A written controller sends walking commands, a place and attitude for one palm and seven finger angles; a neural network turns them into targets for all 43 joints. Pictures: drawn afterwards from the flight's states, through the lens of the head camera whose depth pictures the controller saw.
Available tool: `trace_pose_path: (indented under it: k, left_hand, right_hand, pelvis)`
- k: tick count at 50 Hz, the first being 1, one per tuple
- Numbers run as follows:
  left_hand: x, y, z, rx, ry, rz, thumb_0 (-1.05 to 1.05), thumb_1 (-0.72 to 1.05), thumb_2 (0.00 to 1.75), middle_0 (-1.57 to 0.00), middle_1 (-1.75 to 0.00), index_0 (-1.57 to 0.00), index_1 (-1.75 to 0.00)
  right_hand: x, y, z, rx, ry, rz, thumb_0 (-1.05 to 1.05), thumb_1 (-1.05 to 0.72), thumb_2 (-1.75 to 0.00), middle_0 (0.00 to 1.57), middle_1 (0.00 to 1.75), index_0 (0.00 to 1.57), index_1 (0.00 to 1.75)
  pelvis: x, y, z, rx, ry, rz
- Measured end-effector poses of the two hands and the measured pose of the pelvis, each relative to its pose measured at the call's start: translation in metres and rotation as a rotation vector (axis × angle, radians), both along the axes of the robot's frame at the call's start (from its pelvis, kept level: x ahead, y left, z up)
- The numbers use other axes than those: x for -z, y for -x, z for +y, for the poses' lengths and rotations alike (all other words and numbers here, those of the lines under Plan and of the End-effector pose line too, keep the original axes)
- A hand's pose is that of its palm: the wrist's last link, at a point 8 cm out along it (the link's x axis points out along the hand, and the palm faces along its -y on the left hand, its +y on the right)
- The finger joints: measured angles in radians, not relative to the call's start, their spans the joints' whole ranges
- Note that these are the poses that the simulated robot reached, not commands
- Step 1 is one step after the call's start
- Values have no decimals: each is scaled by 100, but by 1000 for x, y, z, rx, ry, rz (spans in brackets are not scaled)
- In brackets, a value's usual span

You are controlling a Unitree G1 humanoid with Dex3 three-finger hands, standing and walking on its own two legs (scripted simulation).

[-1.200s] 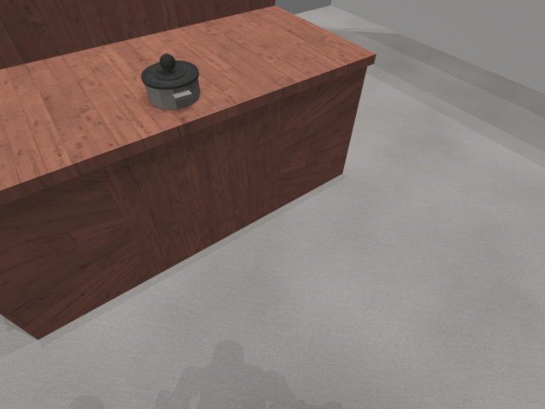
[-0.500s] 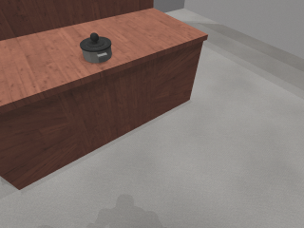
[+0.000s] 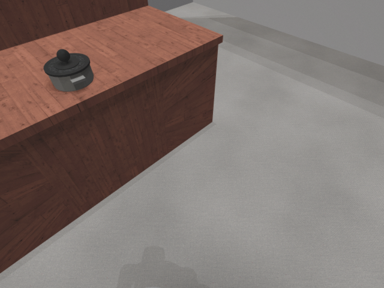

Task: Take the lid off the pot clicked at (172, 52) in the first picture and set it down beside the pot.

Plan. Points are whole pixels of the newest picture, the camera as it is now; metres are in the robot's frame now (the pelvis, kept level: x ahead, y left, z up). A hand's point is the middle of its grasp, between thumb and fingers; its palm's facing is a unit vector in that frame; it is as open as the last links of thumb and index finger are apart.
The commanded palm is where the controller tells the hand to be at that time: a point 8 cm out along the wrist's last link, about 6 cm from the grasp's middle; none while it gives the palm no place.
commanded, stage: walk to a spot facing it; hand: left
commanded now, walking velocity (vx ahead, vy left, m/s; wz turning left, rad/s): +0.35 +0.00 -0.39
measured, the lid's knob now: (63, 55) +0.88 +0.59 +0.03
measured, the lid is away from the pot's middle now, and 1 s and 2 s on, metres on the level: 0.00 0.00 0.00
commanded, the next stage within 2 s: turn to face it in 0.88 s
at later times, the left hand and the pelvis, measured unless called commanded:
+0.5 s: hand (116, 246) +0.25 +0.24 -0.18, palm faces -0.13 -0.97 -0.19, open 7.4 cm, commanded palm none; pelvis +0.21 +0.04 +0.00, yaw -15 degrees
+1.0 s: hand (196, 147) +0.59 +0.04 -0.15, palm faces -0.50 -0.83 -0.23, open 7.4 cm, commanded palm none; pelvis +0.39 -0.06 +0.00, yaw -30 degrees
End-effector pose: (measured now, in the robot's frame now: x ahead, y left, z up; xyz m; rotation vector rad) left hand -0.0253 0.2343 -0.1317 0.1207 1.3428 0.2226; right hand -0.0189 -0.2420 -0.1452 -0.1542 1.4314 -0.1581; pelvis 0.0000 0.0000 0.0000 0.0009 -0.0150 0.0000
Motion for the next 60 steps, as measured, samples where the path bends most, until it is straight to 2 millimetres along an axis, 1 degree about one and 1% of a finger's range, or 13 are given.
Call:
trace_pose_path:
  k: [9, 14, 18, 20, 22, 26, 30, 36, 43, 46, 51, 55, 60]
  left_hand:
    - [-10, -42, -10, 69, 43, 109, 0, 90, 90, -20, -30, -20, -30]
    - [0, -85, 6, 71, 40, 124, 1, 90, 90, -20, -30, -21, -30]
    - [22, -133, 30, 94, 40, 141, 1, 90, 90, -20, -30, -21, -30]
    - [31, -165, 42, 122, 38, 146, 1, 90, 90, -20, -30, -20, -30]
    - [31, -206, 51, 161, 28, 115, 1, 91, 90, -20, -30, -20, -30]
    - [16, -299, 53, 241, 21, -5, 1, 91, 90, -20, -30, -20, -30]
    - [-4, -384, 37, 325, 25, -113, 1, 91, 90, -19, -30, -20, -30]
    - [-21, -491, -13, 484, 32, -189, 1, 91, 90, -19, -30, -20, -30]
    - [-14, -604, -105, 668, 37, -296, 1, 91, 90, -19, -30, -20, -30]
    - [-13, -625, -129, 679, 47, -329, 0, 91, 90, -19, -30, -20, -30]
    - [-17, -630, -146, 696, 39, -250, 0, 91, 90, -20, -30, -20, -30]
    - [-18, -634, -149, 670, 39, -201, 0, 92, 90, -20, -30, -21, -30]
    - [-10, -644, -141, 597, 51, -170, 0, 92, 90, -20, -30, -21, -30]
  right_hand:
    - [-28, -148, 10, 43, -13, -300, 1, -91, -90, 20, 30, 20, 30]
    - [-34, -232, 28, 10, -13, -399, 0, -91, -90, 20, 30, 20, 30]
    - [-28, -290, 40, 4, 22, -474, 0, -91, -90, 20, 30, 20, 30]
    - [-26, -299, 44, 30, 43, -488, 0, -91, -90, 20, 30, 20, 30]
    - [-25, -293, 46, 74, 54, -458, 0, -91, -90, 20, 30, 20, 30]
    - [-25, -263, 51, 180, 61, -332, 0, -91, -90, 20, 30, 20, 30]
    - [-26, -232, 45, 278, 74, -215, -1, -94, -90, 20, 30, 20, 30]
    - [-21, -202, 42, 414, 54, -89, 0, -92, -90, 20, 30, 20, 30]
    - [4, -199, 30, 547, -8, 32, 0, -91, -90, 20, 30, 20, 30]
    - [10, -222, 12, 565, -12, 31, 0, -91, -90, 20, 30, 20, 30]
    - [-3, -297, -32, 567, 36, -124, 1, -91, -90, 20, 30, 20, 30]
    - [-17, -355, -56, 551, 61, -233, 0, -91, -90, 20, 30, 20, 30]
    - [-24, -411, -64, 492, 56, -253, 0, -91, -90, 20, 30, 20, 30]
  pelvis:
    - [-14, -64, 5, 96, -2, 23]
    - [-7, -112, 18, 128, 13, 11]
    - [12, -160, 34, 172, 18, -4]
    - [18, -176, 39, 194, 0, -17]
    - [15, -191, 41, 220, -9, -24]
    - [1, -221, 42, 264, -18, -15]
    - [-9, -252, 40, 309, -27, 2]
    - [-11, -299, 21, 382, -34, 6]
    - [12, -351, -31, 468, -31, 4]
    - [15, -366, -47, 493, -13, -7]
    - [0, -394, -64, 530, 0, -1]
    - [-9, -418, -73, 533, 4, 6]
    - [-11, -452, -80, 488, 25, 1]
